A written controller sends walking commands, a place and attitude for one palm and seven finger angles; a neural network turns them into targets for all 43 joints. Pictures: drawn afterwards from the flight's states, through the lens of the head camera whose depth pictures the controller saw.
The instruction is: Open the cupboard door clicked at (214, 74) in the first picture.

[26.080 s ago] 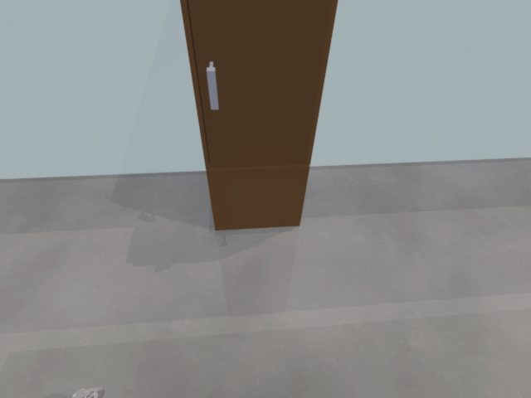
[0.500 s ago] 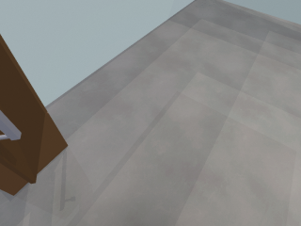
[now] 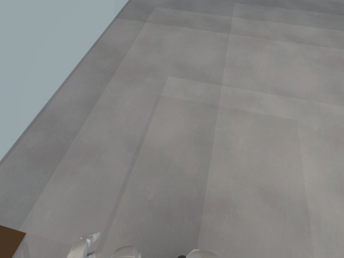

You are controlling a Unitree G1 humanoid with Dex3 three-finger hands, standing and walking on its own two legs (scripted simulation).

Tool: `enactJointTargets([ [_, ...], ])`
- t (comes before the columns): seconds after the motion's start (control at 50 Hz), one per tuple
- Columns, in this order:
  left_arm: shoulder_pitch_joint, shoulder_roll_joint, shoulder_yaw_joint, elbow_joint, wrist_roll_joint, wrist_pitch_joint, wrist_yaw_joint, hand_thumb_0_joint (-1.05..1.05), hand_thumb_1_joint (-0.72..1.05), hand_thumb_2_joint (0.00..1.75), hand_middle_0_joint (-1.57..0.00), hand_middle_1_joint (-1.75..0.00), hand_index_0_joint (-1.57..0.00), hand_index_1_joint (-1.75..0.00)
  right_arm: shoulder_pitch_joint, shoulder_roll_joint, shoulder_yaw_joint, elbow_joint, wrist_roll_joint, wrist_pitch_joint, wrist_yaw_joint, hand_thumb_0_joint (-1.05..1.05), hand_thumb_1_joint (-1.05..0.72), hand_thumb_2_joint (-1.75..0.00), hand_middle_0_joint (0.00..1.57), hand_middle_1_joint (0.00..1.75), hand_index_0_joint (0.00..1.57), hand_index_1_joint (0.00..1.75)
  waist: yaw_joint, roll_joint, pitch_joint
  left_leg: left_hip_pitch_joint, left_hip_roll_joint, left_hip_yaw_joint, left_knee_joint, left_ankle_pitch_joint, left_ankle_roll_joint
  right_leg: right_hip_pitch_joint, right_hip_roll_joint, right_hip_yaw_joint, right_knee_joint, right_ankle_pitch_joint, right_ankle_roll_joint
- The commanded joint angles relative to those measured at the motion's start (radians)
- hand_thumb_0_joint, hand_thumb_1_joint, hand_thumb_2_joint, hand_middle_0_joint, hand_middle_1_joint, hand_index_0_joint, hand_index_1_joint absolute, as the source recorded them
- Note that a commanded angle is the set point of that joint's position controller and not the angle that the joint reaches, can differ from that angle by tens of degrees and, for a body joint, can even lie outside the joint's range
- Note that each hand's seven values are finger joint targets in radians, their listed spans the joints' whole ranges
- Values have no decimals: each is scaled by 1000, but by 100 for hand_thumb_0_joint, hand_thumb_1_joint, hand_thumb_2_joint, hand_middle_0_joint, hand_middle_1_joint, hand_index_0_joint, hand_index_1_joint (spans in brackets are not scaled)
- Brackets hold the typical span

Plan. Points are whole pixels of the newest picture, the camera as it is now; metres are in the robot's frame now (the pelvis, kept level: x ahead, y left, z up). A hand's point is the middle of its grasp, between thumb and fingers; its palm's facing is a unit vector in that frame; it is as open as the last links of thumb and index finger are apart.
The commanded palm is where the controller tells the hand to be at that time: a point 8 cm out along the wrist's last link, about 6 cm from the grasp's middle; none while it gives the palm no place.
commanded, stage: walk to a spot facing it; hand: left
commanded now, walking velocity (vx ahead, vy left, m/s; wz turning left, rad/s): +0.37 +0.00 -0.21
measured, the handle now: out of the picture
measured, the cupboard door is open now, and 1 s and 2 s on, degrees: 47 47 47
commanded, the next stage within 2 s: turn to face it in 1.12 s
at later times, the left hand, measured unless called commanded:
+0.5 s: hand (108, 242) +0.18 +0.18 -0.18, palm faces +0.00 -0.99 -0.13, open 7.3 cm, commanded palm none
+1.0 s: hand (152, 103) +0.66 +0.08 -0.15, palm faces -0.25 -0.94 -0.22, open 7.3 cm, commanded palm none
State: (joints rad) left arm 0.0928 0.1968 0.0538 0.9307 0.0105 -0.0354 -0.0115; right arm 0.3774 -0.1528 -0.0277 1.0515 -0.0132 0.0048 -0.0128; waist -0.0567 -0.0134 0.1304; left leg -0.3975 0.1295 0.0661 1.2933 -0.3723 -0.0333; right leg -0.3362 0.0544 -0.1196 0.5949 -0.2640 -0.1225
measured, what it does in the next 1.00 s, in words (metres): walks ahead: left foot, then right foot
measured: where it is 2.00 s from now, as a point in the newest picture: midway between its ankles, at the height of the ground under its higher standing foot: (191, 157)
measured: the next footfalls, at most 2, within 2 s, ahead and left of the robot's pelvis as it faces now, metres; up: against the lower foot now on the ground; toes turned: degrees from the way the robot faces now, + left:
left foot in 0.44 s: +0.37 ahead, +0.10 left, +0.00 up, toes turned -1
right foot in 0.90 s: +0.54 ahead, -0.17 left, +0.00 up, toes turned -20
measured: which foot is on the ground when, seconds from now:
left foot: up 0.00-0.42, down 0.44-0.90, up 0.92-1.00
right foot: down 0.00-0.44, up 0.46-0.88, down 0.90-1.00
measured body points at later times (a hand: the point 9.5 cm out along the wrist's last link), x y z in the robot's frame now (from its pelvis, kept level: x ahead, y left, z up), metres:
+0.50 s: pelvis +0.26 +0.02 -0.01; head +0.29 +0.03 +0.44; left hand +0.18 +0.23 -0.16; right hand +0.39 -0.21 -0.13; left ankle +0.33 +0.10 -0.73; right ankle +0.08 -0.05 -0.65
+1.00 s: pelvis +0.49 -0.07 +0.01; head +0.53 -0.09 +0.45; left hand +0.67 +0.13 -0.13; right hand +0.33 -0.25 -0.14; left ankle +0.41 +0.08 -0.63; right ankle +0.50 -0.15 -0.73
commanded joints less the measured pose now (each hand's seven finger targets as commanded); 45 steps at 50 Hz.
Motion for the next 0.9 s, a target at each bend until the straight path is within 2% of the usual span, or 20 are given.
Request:
enactJointTargets([
  [0.0,125,113,24,2,6,-34,14,0,90,90,-20,-30,-20,-30,45,-75,-32,-66,-17,-20,8,0,-90,-90,20,30,20,30,9,-61,-99,-135,32,-49,-121,121,-14,79,-248,294,-406,70,-46],
  [0.14,292,72,15,82,-3,-64,13,0,90,90,-20,-30,-20,-30,-196,-80,-31,-135,-9,-35,18,0,-90,-90,20,30,20,30,64,-59,-99,-317,4,-36,-317,217,-25,334,-229,267,-346,532,-31],
  [0.26,390,73,-2,137,0,-63,31,0,90,90,-20,-30,-20,-30,-404,-72,-24,-174,-1,-48,34,0,-90,-90,20,30,20,30,108,-77,-29,-293,-45,6,-495,199,3,419,-258,293,-330,697,-39],
  [0.3,403,83,-2,152,5,-61,37,0,90,90,-20,-30,-20,-30,-415,-74,-25,-172,-1,-52,35,0,-90,-90,20,30,20,30,97,-66,-40,-225,-78,32,-580,157,20,452,-261,288,-285,809,-35],
  [0.36,370,107,7,157,0,-66,38,0,90,90,-20,-30,-20,-30,-233,-100,-34,-109,-8,-66,15,0,-90,-90,20,30,20,30,1,-67,-128,92,-177,101,-725,167,69,399,-221,226,-75,1057,-2],
  [0.38,347,107,9,152,-5,-67,37,0,90,90,-20,-30,-20,-30,-74,-134,-45,-60,-12,-70,3,0,-90,-90,20,30,20,30,-73,-72,-198,369,-128,44,-769,261,109,223,-206,214,108,945,27],
  [0.4,364,62,8,132,-12,-68,30,0,90,90,-20,-30,-20,-30,82,-242,-72,-28,-30,-74,-6,0,-90,-90,20,30,20,30,-115,103,-315,621,132,-305,-781,315,212,-32,-98,166,408,514,65],
  [0.42,359,28,-2,101,-16,-75,22,0,90,90,-20,-30,-20,-30,162,-287,-77,-15,-26,-69,-8,0,-90,-90,20,30,20,30,-93,245,-358,690,362,-563,-911,473,326,-201,2,115,728,-229,67],
  [0.44,314,51,7,95,-4,-67,28,0,90,90,-20,-30,-20,-30,91,-253,-67,-28,-10,-62,-7,0,-90,-90,20,30,20,30,-59,112,-276,539,360,-532,-966,306,318,-263,-49,177,819,-240,59],
  [0.48,238,25,14,89,15,-44,10,0,90,90,-20,-30,-20,-30,-27,-143,-40,-65,-14,-75,-11,0,-90,-90,20,30,20,30,6,125,-66,248,266,-412,-1072,83,238,-302,-126,186,820,-88,78],
  [0.5,254,3,12,98,19,-29,-1,0,90,90,-20,-30,-20,-30,-54,-110,-32,-62,-15,-81,-14,0,-90,-90,20,30,20,30,37,108,-33,178,228,-320,-1095,59,203,-273,-146,180,777,-48,87],
  [0.54,267,-34,7,97,26,-6,-9,0,90,90,-20,-30,-20,-30,-41,-102,-28,-52,-12,-97,-16,0,-90,-90,20,30,20,30,68,73,-65,195,185,-177,-1108,228,194,-277,-160,157,670,-5,104],
  [0.58,242,-43,6,85,26,5,-14,0,90,90,-20,-30,-20,-30,-17,-99,-29,-41,-9,-100,-12,0,-90,-90,20,30,20,30,75,90,-83,185,145,-68,-1111,315,186,-242,-176,125,523,35,117],
  [0.64,141,-39,2,57,22,7,-23,0,90,90,-20,-30,-20,-30,36,-109,-23,-20,-7,-95,-5,0,-90,-90,20,30,20,30,61,111,-45,179,113,16,-1121,380,163,-199,-169,64,300,124,118],
  [0.74,-26,1,-5,12,17,4,-31,0,90,90,-20,-30,-20,-30,140,-130,-10,19,-17,-84,-4,0,-90,-90,20,30,20,30,15,114,-6,268,145,27,-1098,453,158,-184,-136,25,125,137,90],
  [0.78,-44,18,-7,5,15,-2,-29,0,90,90,-20,-30,-20,-30,161,-150,-8,32,-19,-79,-5,0,-90,-90,20,30,20,30,22,113,-19,327,158,37,-1051,584,150,-140,-109,0,72,72,66],
  [0.82,78,54,-1,42,14,-15,-23,0,90,90,-20,-30,-20,-30,150,-166,-8,42,-15,-74,-6,0,-90,-90,20,30,20,30,87,87,-94,332,149,63,-862,811,125,73,-62,-28,-26,53,37],
  [0.84,240,94,12,93,16,-25,-16,0,90,90,-20,-30,-20,-30,121,-167,-8,35,-5,-76,-2,0,-90,-90,20,30,20,30,164,47,-179,224,107,91,-681,788,95,328,-67,0,-69,94,13],
  [0.86,415,194,42,143,21,-36,0,0,90,90,-20,-30,-20,-30,113,-139,-7,17,11,-83,7,0,-90,-90,20,30,20,30,228,-116,-311,-21,17,153,-395,513,53,621,-288,273,-107,60,-66],
  [0.88,478,269,57,161,4,-31,7,0,90,90,-20,-30,-20,-30,100,-103,-8,-12,15,-89,1,0,-90,-90,20,30,20,30,221,-274,-373,-248,-103,119,-53,-237,19,757,-529,635,-221,225,-185],
])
